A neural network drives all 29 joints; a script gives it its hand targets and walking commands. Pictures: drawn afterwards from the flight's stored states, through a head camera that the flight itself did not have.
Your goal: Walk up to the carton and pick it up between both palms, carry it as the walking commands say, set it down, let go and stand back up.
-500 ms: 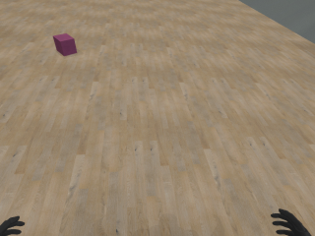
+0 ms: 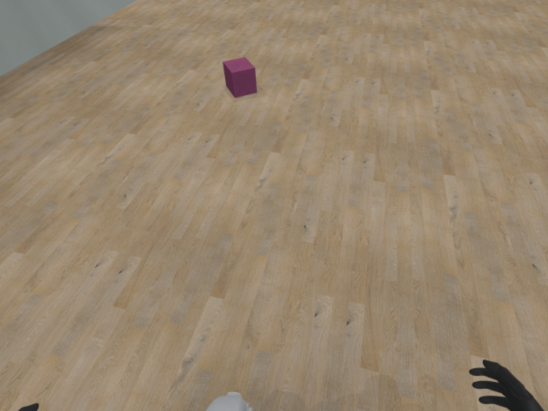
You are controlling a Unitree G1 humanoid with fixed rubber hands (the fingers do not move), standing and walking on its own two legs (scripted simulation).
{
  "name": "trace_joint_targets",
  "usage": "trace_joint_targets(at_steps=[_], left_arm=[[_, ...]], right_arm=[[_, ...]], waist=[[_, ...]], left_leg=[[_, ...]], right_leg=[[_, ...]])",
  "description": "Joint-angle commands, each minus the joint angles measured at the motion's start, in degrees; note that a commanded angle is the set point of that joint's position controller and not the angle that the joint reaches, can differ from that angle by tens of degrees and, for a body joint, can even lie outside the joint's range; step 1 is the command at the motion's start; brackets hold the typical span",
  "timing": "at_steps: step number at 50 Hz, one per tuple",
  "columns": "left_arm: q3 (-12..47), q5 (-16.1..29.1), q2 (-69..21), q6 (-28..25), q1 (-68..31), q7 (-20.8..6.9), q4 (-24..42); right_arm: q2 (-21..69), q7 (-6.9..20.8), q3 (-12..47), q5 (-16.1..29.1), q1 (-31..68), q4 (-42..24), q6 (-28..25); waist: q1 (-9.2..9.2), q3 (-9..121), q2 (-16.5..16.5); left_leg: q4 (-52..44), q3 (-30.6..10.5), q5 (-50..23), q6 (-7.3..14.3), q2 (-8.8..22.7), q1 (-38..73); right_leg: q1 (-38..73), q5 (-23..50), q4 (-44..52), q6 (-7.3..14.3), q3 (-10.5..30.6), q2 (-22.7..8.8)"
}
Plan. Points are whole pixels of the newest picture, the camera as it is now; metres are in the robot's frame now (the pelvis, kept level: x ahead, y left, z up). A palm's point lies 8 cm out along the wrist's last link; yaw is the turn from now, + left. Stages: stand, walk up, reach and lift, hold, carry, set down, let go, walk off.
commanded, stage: walk up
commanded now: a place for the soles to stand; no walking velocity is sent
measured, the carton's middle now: (240, 77) +2.49 +0.48 -0.68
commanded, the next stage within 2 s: none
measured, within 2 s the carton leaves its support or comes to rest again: neither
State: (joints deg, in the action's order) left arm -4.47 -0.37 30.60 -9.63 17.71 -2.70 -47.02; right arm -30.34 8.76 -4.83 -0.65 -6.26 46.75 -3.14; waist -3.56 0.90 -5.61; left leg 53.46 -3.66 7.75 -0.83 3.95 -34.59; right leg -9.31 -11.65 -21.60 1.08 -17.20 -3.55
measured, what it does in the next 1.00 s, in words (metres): walks ahead: left foot, then right foot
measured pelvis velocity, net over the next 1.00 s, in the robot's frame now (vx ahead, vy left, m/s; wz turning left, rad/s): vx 0.68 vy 0.05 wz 0.22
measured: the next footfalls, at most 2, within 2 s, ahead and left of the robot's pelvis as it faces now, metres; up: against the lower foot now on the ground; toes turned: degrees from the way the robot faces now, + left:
left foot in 0.24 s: +0.36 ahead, +0.16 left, +0.00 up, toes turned +9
right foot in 0.66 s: +0.68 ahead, -0.07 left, +0.00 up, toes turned +2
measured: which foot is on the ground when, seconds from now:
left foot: up 0.00-0.22, down 0.24-0.68, up 0.70-1.00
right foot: down 0.00-0.28, up 0.30-0.64, down 0.66-1.00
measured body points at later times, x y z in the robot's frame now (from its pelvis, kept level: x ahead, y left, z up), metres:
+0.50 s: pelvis +0.35 +0.05 +0.00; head +0.37 +0.06 +0.45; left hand +0.46 +0.39 -0.09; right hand +0.46 -0.30 -0.08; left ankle +0.32 +0.15 -0.74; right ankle +0.45 -0.11 -0.70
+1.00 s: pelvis +0.68 +0.05 +0.00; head +0.70 +0.05 +0.45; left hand +0.61 +0.42 -0.08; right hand +0.94 -0.21 -0.08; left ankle +0.82 +0.22 -0.71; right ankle +0.64 -0.07 -0.74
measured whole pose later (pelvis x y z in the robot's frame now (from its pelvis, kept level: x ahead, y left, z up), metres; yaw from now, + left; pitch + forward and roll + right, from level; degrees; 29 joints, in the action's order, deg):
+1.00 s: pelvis +0.68 +0.05 +0.00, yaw +13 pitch -1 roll -2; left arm -4.5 -0.1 30.0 -7.1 21.2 -3.5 -49.4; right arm -27.3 7.6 -4.2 -1.1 -3.2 47.6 -3.0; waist -4.2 -2.7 -3.5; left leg 33.6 2.3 2.7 0.8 5.7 -31.4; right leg -1.6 -16.3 -19.1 0.4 -10.9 -0.8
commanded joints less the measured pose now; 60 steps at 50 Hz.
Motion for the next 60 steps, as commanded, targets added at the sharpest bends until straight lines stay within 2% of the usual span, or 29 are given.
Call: trace_joint_targets(at_steps=[1,4,9,11,12,13,14,15,16,18,20,24,28,31,32,33,34,35,36,38,41,45,51,53,54,55,56,57,60], left_arm=[[-2.9,0.1,12.8,-0.5,-3.3,0.3,2.3],[-3.0,0.0,12.8,0.3,-2.6,0.1,0.7],[-3.0,-0.2,14.7,1.7,-0.7,0.4,-1.7],[-2.7,0.2,15.2,2.3,-1.4,0.9,-2.0],[-2.4,0.7,14.7,2.9,-2.0,1.1,-1.8],[-1.1,0.6,11.0,3.4,-0.4,1.3,-1.0],[0.6,2.0,6.8,2.8,1.3,1.1,2.2],[0.5,1.5,9.1,2.4,-1.1,0.9,3.4],[0.4,1.8,11.9,2.1,-3.4,1.0,3.3],[0.2,2.4,9.9,2.1,-1.4,0.4,1.7],[-0.4,1.7,8.9,3.1,0.5,-0.7,0.5],[-1.1,-0.3,7.1,4.0,-10.4,-2.5,3.1],[-2.1,-0.4,6.2,3.6,-14.2,-3.4,2.1],[-3.1,-0.1,7.1,3.8,-11.0,-3.1,0.6],[-3.6,-0.1,8.0,3.7,-6.0,-2.6,-0.8],[-4.5,-0.4,10.4,3.3,2.1,-1.7,-2.7],[-5.7,-1.0,15.1,2.7,8.8,-0.5,-2.5],[-6.2,-0.3,19.5,2.7,5.4,-0.3,-0.3],[-5.6,0.8,17.0,3.0,0.0,-0.4,0.9],[-4.2,0.8,12.0,2.6,-5.0,-0.3,2.1],[-3.0,0.8,10.4,1.6,-4.6,-0.4,1.8],[-2.9,0.6,11.4,1.2,-2.5,-0.7,1.8],[-2.9,0.3,12.8,2.2,-0.1,0.0,1.6],[-2.5,0.5,13.2,2.7,0.2,0.6,1.6],[-1.7,0.8,11.6,3.2,1.4,0.8,1.6],[0.0,1.1,7.6,3.5,3.2,1.0,2.6],[0.9,2.0,4.7,3.2,4.9,0.7,5.4],[0.0,1.3,9.7,3.4,4.6,1.1,3.7],[-0.6,1.7,9.7,2.9,4.8,0.4,1.9]], right_arm=[[-6.8,1.3,-1.6,0.3,5.8,-4.0,0.1],[-5.0,1.7,-0.7,0.5,10.4,-5.0,0.5],[-4.6,1.4,-0.7,0.1,16.4,-5.7,1.1],[-5.3,0.4,-1.5,-0.7,11.4,-4.4,1.3],[-6.3,-0.4,-2.4,-1.3,3.8,-2.8,1.2],[-9.7,-1.6,-4.4,-2.2,-7.5,-0.2,1.1],[-15.7,-3.2,-6.5,-1.9,-12.3,-0.8,0.8],[-17.9,-4.1,-6.6,1.1,-11.9,-1.6,0.2],[-16.2,-4.7,-6.1,2.7,-10.1,-1.7,-0.4],[-11.8,-5.2,-4.3,2.4,-5.8,-1.3,-2.0],[-10.2,-5.1,-3.3,1.6,-2.8,-1.6,-3.3],[-11.1,-4.0,-3.6,0.7,-4.4,-1.4,-4.0],[-11.8,-3.7,-3.2,1.0,-4.8,-1.2,-3.5],[-12.1,-4.6,-2.9,0.8,-4.4,-0.9,-3.5],[-11.3,-4.9,-2.7,0.7,-4.5,-1.0,-3.6],[-9.0,-5.1,-1.9,0.4,-6.2,-1.1,-3.6],[-4.3,-5.4,-0.5,0.3,-8.2,-2.4,-3.9],[-6.8,-5.8,-1.0,0.9,-10.9,-1.9,-4.0],[-11.6,-6.2,-1.9,1.0,-8.3,-0.7,-3.2],[-10.8,-5.5,-1.8,0.6,-6.3,0.4,-3.0],[-8.3,-3.7,-1.9,-0.4,-6.3,1.7,-2.0],[-4.8,-1.6,-1.2,-1.0,1.8,-1.1,-0.9],[-3.8,-1.0,-1.3,0.0,8.5,-4.1,-0.2],[-4.8,-1.5,-1.9,-0.3,4.9,-3.5,-0.1],[-6.2,-2.1,-2.7,-1.1,-1.6,-1.9,-0.4],[-9.9,-3.1,-4.4,-2.3,-11.6,0.2,-0.8],[-14.9,-4.2,-5.5,-1.6,-14.5,-1.4,-1.3],[-14.9,-4.8,-6.0,1.2,-10.2,-2.8,-1.5],[-8.8,-5.6,-3.3,1.7,-4.6,-3.5,-2.4]], waist=[[1.81,-4.0,10.4],[1.29,-4.2,8.7],[0.77,-5.9,9.2],[3.42,-2.4,9.4],[7.16,1.9,7.7],[10.98,10.1,3.4],[12.69,19.1,-8.1],[11.50,20.1,-3.0],[10.01,15.9,5.2],[5.65,6.5,4.3],[3.24,4.3,0.8],[6.02,-1.6,-1.5],[5.90,-3.1,-1.6],[2.53,-1.8,-0.1],[-0.23,0.9,2.5],[-3.98,5.7,9.2],[-6.20,10.2,21.2],[-3.93,13.1,21.3],[-1.80,9.2,12.1],[1.22,1.0,10.0],[3.41,-2.6,11.7],[1.92,-3.8,11.3],[1.92,-5.1,9.8],[4.08,-3.1,9.0],[7.03,0.9,5.0],[10.75,8.0,-1.9],[11.86,15.2,-10.6],[10.01,13.8,0.2],[5.51,2.0,2.2]], left_leg=[[-9.1,-0.4,-7.5,0.0,1.7,-3.3],[-16.4,2.8,-10.9,1.2,0.6,0.7],[-23.6,7.3,-6.2,4.4,0.2,3.0],[-26.0,10.9,1.2,6.6,-3.5,10.2],[-28.2,13.5,3.9,8.2,-6.4,20.8],[-25.0,8.6,8.0,11.3,-5.6,41.1],[-27.3,-19.6,15.5,17.9,9.8,60.6],[-36.6,-35.3,15.3,19.0,16.1,60.3],[-35.0,-25.4,5.1,16.2,15.5,55.3],[-36.1,-13.2,-11.3,13.8,10.8,38.0],[-39.3,-6.1,-9.3,12.5,7.1,27.4],[-45.5,-5.9,10.5,14.9,8.1,24.0],[-44.0,-2.6,7.5,12.4,7.1,20.0],[-35.5,-1.3,-2.1,10.7,7.9,18.6],[-26.4,1.1,-8.9,9.2,5.6,17.1],[-9.9,4.5,-10.2,7.3,1.4,12.0],[10.2,4.4,9.9,4.9,-3.6,1.7],[18.0,-1.7,19.9,4.6,-8.2,-9.5],[21.0,-5.5,16.3,4.4,-2.3,-8.8],[14.2,-2.7,9.7,2.5,2.3,-6.9],[2.3,-0.3,6.9,0.0,3.7,-0.2],[-13.6,5.1,-1.7,0.6,2.8,3.0],[-22.1,6.9,-5.3,3.1,0.9,11.4],[-24.4,8.8,0.9,4.7,-1.5,18.4],[-26.7,9.6,3.6,6.3,-3.2,28.8],[-27.7,-0.4,11.4,10.4,2.5,45.2],[-35.8,-29.6,27.3,16.4,19.2,57.4],[-38.7,-29.9,29.4,17.4,20.7,50.5],[-39.5,-9.7,5.8,14.3,14.0,32.3]], right_leg=[[2.0,-10.0,19.3,5.3,10.3,-13.3],[4.4,-3.8,18.6,5.0,5.3,-11.5],[12.1,4.7,15.9,8.4,3.1,-14.9],[14.3,21.8,5.7,8.4,1.2,-14.6],[10.9,27.7,-6.8,7.8,-1.0,-13.1],[-2.3,25.1,-26.4,5.7,-0.6,-10.5],[-27.1,4.4,-47.8,0.9,-0.1,-3.6],[-36.9,-12.6,-55.5,1.2,11.5,1.6],[-36.6,-7.8,-54.1,2.0,17.7,-4.1],[-29.6,-4.7,-44.0,1.1,18.7,-7.0],[-20.5,-3.8,-36.0,-0.4,18.2,-6.7],[-23.1,0.6,-21.3,-2.2,16.0,-6.7],[-14.5,11.3,-11.0,-0.4,13.7,-3.2],[-4.7,9.5,-10.4,1.6,13.1,-2.1],[3.6,6.4,-9.5,2.7,11.8,-0.8],[15.8,0.0,-8.0,4.2,12.8,-0.8],[24.0,-13.4,-3.8,6.6,31.2,-14.4],[25.4,-29.5,9.2,11.7,55.4,-24.1],[20.2,-31.5,8.6,13.4,49.6,-23.1],[8.4,-17.1,9.8,12.2,35.7,-17.6],[-1.6,-6.8,12.5,11.2,23.8,-13.8],[-1.1,-4.0,14.1,10.0,16.8,-10.0],[0.7,5.1,10.4,8.6,13.9,-12.2],[0.8,14.3,2.0,8.4,12.4,-12.4],[-2.6,18.1,-10.7,7.4,8.8,-9.4],[-14.7,13.2,-30.2,5.1,7.1,-5.2],[-33.7,-14.5,-46.5,2.2,9.7,3.0],[-34.9,-12.1,-50.6,2.5,19.2,0.4],[-28.7,-6.4,-42.7,1.3,21.9,-5.0]])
